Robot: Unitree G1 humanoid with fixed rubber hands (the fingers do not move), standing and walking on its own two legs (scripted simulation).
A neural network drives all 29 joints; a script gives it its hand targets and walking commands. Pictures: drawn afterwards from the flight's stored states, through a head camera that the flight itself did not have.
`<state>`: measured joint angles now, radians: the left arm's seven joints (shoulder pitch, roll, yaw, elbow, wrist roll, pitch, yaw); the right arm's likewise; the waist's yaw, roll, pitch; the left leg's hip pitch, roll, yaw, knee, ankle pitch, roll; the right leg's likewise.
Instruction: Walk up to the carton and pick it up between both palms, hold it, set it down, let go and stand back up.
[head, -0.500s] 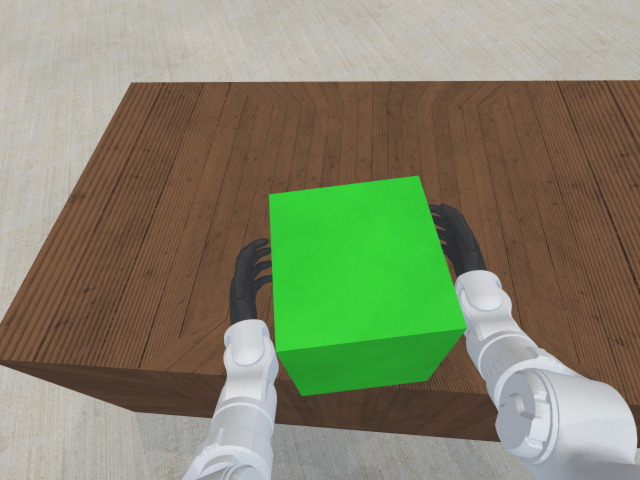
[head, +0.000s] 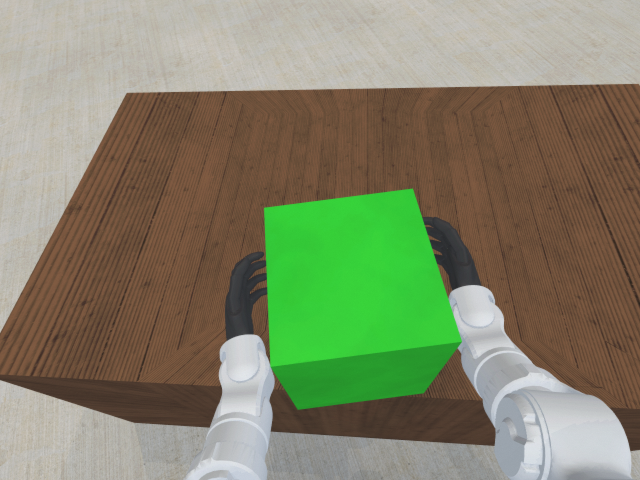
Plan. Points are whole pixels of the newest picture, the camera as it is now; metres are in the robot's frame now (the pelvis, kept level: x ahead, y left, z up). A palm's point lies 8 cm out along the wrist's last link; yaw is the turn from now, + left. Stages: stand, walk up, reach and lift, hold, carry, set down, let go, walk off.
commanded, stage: reach and lift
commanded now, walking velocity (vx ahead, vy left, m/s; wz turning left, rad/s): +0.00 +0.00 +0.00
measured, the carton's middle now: (350, 308) +0.37 +0.02 -0.07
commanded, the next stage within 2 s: none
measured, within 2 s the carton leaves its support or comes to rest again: leaves its support in 0.22 s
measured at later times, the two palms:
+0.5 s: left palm (222, 314) +0.31 +0.18 +0.03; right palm (462, 275) +0.38 -0.11 +0.03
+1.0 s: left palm (197, 283) +0.32 +0.18 +0.09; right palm (471, 264) +0.36 -0.10 +0.09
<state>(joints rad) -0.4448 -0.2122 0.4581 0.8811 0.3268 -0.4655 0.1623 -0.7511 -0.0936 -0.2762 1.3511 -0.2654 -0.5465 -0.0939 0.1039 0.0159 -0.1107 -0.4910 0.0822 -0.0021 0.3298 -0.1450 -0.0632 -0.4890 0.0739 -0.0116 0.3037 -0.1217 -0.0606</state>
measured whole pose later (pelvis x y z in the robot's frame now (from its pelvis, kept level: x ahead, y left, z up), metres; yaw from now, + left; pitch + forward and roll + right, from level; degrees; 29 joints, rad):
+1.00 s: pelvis -0.01 +0.02 +0.01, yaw +4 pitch -1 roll -1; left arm -0.37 -0.14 0.22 0.36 0.25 0.20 0.09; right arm -0.54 -0.04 -0.08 0.79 0.03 -0.02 -0.14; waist 0.00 -0.03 -0.01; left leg -0.13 0.04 -0.05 0.31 -0.16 -0.04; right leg -0.09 0.03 -0.06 0.25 -0.14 -0.03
